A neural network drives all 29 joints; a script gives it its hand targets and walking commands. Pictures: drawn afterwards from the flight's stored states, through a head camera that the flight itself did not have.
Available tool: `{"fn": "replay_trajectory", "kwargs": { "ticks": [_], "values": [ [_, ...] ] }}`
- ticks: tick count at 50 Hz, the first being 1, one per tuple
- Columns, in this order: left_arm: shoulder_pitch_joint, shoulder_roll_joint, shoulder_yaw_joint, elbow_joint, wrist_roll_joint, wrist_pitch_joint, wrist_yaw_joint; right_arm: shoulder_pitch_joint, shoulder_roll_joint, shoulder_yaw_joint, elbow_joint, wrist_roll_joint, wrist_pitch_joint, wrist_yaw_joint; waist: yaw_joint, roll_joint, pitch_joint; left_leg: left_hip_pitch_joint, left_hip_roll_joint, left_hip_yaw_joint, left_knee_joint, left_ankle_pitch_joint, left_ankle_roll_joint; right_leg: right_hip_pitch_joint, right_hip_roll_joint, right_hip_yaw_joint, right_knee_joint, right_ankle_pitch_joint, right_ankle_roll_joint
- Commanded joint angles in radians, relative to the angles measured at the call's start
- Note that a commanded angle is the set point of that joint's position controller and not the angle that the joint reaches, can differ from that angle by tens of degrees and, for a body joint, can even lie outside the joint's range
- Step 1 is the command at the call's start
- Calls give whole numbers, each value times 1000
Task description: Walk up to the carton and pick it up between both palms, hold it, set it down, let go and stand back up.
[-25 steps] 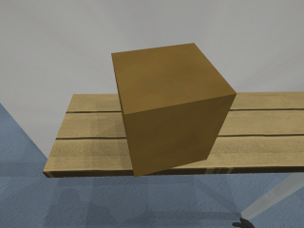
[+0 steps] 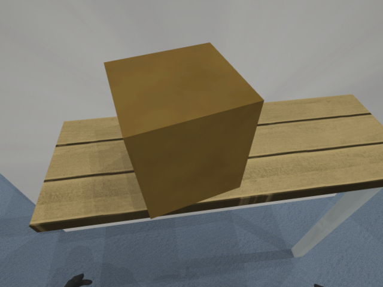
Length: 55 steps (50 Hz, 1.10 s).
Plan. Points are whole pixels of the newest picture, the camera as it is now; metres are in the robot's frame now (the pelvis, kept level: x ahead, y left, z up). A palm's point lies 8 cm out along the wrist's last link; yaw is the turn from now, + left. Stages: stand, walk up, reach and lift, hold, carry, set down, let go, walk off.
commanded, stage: walk up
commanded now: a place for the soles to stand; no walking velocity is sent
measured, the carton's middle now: (179, 132) +0.40 +0.04 +0.13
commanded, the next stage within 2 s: reach and lift in 0.52 s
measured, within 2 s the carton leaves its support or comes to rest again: neither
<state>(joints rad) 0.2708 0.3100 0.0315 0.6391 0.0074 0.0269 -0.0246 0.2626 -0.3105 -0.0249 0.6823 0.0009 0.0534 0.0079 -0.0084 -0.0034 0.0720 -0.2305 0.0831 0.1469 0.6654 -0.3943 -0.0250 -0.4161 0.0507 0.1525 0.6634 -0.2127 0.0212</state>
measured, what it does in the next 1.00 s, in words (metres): stands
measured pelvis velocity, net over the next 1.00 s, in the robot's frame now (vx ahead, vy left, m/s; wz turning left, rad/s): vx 0.01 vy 0.00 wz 0.04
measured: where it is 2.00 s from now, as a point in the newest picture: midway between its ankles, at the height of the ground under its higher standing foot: outside the picture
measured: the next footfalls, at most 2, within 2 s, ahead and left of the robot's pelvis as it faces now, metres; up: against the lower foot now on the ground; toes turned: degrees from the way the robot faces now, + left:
none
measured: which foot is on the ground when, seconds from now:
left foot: down 0.00-1.00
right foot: down 0.00-1.00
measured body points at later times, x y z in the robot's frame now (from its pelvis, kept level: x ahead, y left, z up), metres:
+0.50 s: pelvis +0.00 +0.00 +0.00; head +0.02 -0.01 +0.45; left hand +0.12 +0.27 -0.10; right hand +0.07 -0.28 -0.11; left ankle -0.02 +0.13 -0.72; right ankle +0.09 -0.12 -0.72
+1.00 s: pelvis +0.01 +0.00 +0.02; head +0.00 +0.01 +0.47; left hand +0.18 +0.25 -0.05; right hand +0.17 -0.26 -0.05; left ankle -0.03 +0.13 -0.72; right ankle +0.03 -0.11 -0.72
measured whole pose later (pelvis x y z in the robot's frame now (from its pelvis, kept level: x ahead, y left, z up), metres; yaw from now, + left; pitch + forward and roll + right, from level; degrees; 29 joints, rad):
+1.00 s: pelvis +0.01 +0.00 +0.02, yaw +2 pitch -5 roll +0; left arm 0.17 0.22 0.02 0.38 0.03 0.35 0.06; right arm 0.20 -0.28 -0.09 0.69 0.02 -0.09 0.10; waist -0.01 -0.02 0.07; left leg -0.05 0.05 0.06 0.42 -0.28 -0.03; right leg -0.12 0.01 0.00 0.43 -0.21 -0.01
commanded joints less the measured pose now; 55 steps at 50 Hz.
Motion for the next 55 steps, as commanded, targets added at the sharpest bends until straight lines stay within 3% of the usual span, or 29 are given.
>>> {"fn": "replay_trajectory", "kwargs": {
  "ticks": [1,4,8,10,14,19,21,23,26,27,28,29,30,31,32,33,34,35,36,38,39,40,43,45,50,55],
  "values": [
    [-10,177,61,-94,0,-22,13,35,-122,-39,-87,5,-30,-6,-2,-87,-72,15,-11,-81,-97,-76,55,-10,-112,212,-245,-97,-114],
    [-35,164,57,-94,4,-15,17,69,-122,-41,-82,2,-43,-7,-13,-90,-79,16,2,-105,-148,-78,61,2,-92,193,-237,-129,-98],
    [-11,125,51,-87,6,-18,8,21,-178,-52,-88,-12,-57,-11,19,24,-48,-62,118,-180,-269,-45,114,53,-17,54,-72,-27,-55],
    [3,119,51,-84,9,-23,4,-2,-190,-53,-93,-15,-54,-12,30,58,-36,-105,157,-176,-276,19,133,97,-10,13,-29,31,-46],
    [8,134,55,-85,1,-29,3,7,-177,-50,-94,-6,-38,-9,21,51,-31,-104,111,-110,-221,-10,108,99,-34,55,-63,80,-56],
    [-13,170,59,-76,-1,-22,17,96,-127,-45,-78,6,-28,-9,-12,-95,-61,47,-22,-83,-86,-62,51,-25,-103,255,-260,-91,-111],
    [-29,160,54,-73,2,-16,23,124,-120,-45,-72,4,-35,-12,-23,-109,-76,68,-23,-98,-114,-61,51,-20,-98,253,-269,-112,-106],
    [-35,143,49,-70,5,-12,24,120,-128,-45,-72,2,-46,-13,-20,-97,-78,39,6,-118,-160,-39,62,17,-73,202,-224,-71,-86],
    [-18,119,45,-65,5,-14,18,78,-160,-51,-82,-6,-56,-15,5,-20,-71,-9,77,-157,-226,21,94,62,-29,110,-107,41,-63],
    [-471,73,28,-65,34,150,66,-337,-116,-121,2,-78,-195,24,34,281,-49,-536,89,-91,-228,-341,125,323,39,-246,149,-118,-85],
    [-315,-25,3,-45,84,205,94,-175,-233,-135,40,-71,-201,63,-7,365,53,-876,167,-112,-392,-528,194,664,105,-256,293,44,-51],
    [-283,3,1,-39,83,239,66,-155,-215,-169,114,-86,-219,75,0,184,27,-887,124,2,-297,-247,142,640,37,-206,237,96,-75],
    [-352,34,20,-141,56,280,47,-212,-212,-183,25,-83,-235,64,-7,30,-9,-713,76,-15,-174,-232,103,458,8,-169,166,-42,-77],
    [-354,95,-2,-174,11,311,44,-221,-134,-196,3,-91,-243,50,-22,-130,14,-407,4,-9,-46,-89,48,192,-40,-93,20,-145,-95],
    [-333,110,-11,-192,-13,323,42,-205,-124,-204,-21,-87,-250,36,-19,-159,-33,-99,-14,-48,7,23,42,14,-44,-116,-49,20,-74],
    [-260,100,28,-206,9,320,26,-136,-147,-183,-8,-65,-267,19,-10,-178,-141,34,-41,-65,76,251,41,70,-66,-155,-1,462,-39],
    [-210,67,93,-274,57,315,5,-94,-162,-155,19,-16,-281,16,7,-173,-305,134,-57,-79,87,355,25,141,-60,-152,-9,605,-15],
    [-155,72,110,-359,93,322,9,-61,-167,-150,5,21,-281,27,11,-92,-362,166,-56,-70,17,348,-5,201,-39,-175,-47,494,-33],
    [-156,76,79,-358,84,322,34,-66,-171,-147,18,11,-279,39,-1,-34,-324,180,-51,-72,-19,388,-11,186,-33,-193,-63,477,-52],
    [-121,43,63,-356,65,306,61,-53,-183,-139,26,9,-272,53,-16,-24,-286,232,-50,-93,-69,482,-17,188,-16,-209,-104,495,-54],
    [-139,35,69,-358,71,296,60,-71,-178,-126,22,15,-263,56,-24,-52,-275,259,-71,-84,-104,390,-8,166,-17,-199,-158,402,-41],
    [-149,34,59,-359,63,296,68,-77,-159,-122,-5,13,-249,56,-25,-40,-204,227,-73,-81,-154,327,-12,175,-10,-204,-187,331,-41],
    [-169,27,42,-379,45,297,89,-80,-137,-101,-15,17,-221,64,-22,22,-121,203,-85,-77,-227,354,-27,262,-18,-182,-240,382,-39],
    [-194,17,38,-396,40,296,91,-91,-125,-97,-42,26,-200,73,-20,40,-85,214,-89,-75,-281,313,-29,275,-20,-179,-286,323,-36],
    [-224,-7,15,-455,6,296,105,-111,-115,-111,-160,36,-134,103,-10,35,-43,190,-76,-63,-376,203,-15,295,-25,-165,-350,180,-45],
    [-134,-33,15,-512,-10,264,116,-54,-149,-122,-263,54,-104,124,-2,-23,-88,183,-79,-56,-402,261,-8,355,-19,-151,-367,229,-45]
  ]
}}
